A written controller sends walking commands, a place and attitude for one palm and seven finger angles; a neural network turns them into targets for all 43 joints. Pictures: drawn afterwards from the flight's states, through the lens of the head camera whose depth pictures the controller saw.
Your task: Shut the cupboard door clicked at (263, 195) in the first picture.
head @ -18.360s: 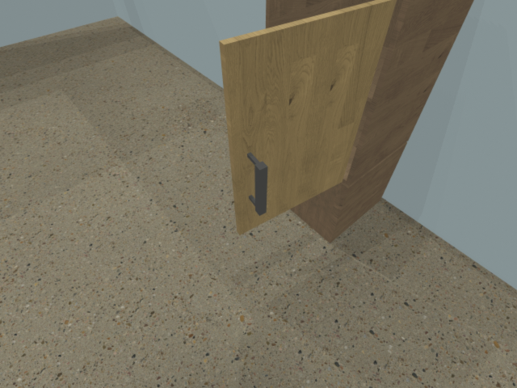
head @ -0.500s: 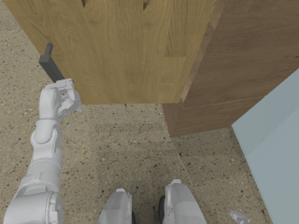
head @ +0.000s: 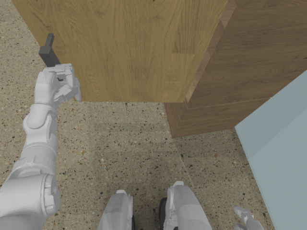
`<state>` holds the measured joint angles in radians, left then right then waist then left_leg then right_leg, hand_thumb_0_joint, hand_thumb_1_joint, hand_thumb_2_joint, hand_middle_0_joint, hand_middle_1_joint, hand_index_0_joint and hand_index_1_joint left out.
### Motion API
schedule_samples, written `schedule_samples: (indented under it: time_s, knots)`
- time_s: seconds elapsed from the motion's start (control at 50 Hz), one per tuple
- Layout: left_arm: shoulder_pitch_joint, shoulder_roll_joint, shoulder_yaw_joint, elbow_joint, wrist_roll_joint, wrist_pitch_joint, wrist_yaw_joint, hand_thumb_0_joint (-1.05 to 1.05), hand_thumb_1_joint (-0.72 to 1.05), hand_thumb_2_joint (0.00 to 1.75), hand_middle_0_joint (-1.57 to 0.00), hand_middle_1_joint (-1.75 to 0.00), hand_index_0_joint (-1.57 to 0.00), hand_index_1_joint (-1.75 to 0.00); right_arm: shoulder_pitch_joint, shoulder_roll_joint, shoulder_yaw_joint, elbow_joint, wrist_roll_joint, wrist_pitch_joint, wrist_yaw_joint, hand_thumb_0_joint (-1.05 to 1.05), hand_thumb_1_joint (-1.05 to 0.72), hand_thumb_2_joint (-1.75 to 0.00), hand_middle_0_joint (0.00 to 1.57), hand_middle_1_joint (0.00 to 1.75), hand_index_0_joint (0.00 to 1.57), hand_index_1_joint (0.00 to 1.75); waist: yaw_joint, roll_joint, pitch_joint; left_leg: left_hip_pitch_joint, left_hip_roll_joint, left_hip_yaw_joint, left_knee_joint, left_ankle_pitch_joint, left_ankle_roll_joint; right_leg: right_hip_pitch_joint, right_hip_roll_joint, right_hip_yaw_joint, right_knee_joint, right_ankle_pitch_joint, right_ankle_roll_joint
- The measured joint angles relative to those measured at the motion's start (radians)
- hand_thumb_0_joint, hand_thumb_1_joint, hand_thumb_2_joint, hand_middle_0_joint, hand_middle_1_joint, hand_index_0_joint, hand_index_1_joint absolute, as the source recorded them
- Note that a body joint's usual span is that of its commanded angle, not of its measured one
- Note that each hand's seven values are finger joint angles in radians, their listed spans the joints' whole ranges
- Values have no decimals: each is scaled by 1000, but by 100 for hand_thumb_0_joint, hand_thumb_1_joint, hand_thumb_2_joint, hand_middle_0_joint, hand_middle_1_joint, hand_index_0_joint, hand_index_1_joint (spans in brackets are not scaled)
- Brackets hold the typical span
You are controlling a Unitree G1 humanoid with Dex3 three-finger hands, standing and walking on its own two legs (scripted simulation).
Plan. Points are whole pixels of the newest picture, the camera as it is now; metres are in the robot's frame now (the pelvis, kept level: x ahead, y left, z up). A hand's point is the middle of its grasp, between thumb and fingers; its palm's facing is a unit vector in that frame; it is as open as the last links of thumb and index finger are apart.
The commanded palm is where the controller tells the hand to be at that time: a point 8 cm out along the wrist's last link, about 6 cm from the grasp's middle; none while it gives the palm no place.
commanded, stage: push the door shut along its arc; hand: left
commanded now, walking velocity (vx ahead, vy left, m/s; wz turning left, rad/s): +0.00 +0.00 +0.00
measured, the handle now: (61, 67) +0.53 +0.24 +0.02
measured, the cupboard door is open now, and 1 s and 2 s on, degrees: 81 68 59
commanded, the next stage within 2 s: pull the fist back off the door in 1.20 s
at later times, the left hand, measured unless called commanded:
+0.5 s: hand (86, 68) +0.52 +0.17 +0.04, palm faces -0.23 -0.97 -0.03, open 3.1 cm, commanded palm +0.52 +0.20 +0.03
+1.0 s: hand (100, 52) +0.58 +0.14 +0.03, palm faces -0.31 -0.95 -0.04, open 3.0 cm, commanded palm +0.59 +0.16 +0.03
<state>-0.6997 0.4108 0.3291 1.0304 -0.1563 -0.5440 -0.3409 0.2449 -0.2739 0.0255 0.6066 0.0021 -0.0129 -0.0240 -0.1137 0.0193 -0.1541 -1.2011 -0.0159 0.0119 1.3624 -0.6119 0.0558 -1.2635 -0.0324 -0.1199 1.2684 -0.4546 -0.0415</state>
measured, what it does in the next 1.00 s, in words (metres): stands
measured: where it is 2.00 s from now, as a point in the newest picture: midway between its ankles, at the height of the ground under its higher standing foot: outside the picture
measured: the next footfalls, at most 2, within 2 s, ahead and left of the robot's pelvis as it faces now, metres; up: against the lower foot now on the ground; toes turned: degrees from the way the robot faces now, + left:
none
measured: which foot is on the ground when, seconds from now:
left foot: down 0.00-1.00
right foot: down 0.00-1.00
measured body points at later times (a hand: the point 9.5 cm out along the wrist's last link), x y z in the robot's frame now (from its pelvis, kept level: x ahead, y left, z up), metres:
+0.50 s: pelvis +0.00 +0.01 -0.01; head +0.17 +0.04 +0.40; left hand +0.53 +0.22 +0.04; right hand +0.00 -0.26 -0.11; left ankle +0.01 +0.09 -0.61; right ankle +0.07 -0.11 -0.61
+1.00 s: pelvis +0.00 +0.01 -0.03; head +0.21 +0.03 +0.37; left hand +0.59 +0.19 +0.04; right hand -0.02 -0.26 -0.12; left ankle +0.01 +0.08 -0.61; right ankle +0.07 -0.11 -0.61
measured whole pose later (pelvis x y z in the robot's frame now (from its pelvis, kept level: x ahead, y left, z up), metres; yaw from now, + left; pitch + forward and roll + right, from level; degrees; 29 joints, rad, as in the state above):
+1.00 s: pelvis +0.00 +0.01 -0.03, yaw -3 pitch +34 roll -6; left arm -1.19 0.68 0.33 1.25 -0.03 -0.32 -0.47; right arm 0.36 -0.27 0.08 0.61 -0.02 0.02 -0.01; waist -0.27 0.06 -0.12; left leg -1.41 0.02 -0.01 1.47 -0.65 0.06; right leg -1.46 0.00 -0.14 1.32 -0.46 -0.04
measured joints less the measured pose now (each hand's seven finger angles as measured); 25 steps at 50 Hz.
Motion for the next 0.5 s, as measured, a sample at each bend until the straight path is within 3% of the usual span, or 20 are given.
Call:
schedule_samples:
  time_s: [0.2, 0.5]
  knots:
    - [-106, 74, 21, 70, -4, 44, -67, 1, 90, 90, -131, -150, -130, -150, 44, -11, 7, 7, 3, 17, 5, 1, -90, -90, 21, 30, 20, 30, -28, 11, 7, -52, 5, -3, 29, -3, 8, -44, 4, -5, 12, 7, 6]
    - [-269, 137, 3, 149, 55, 103, -83, 1, 90, 90, -130, -150, -130, -150, 100, -15, 20, 18, -12, 33, 14, 1, -90, -90, 21, 30, 20, 30, -94, 26, 12, -121, 10, -12, 58, -7, 17, -99, 8, -14, 14, 18, 16]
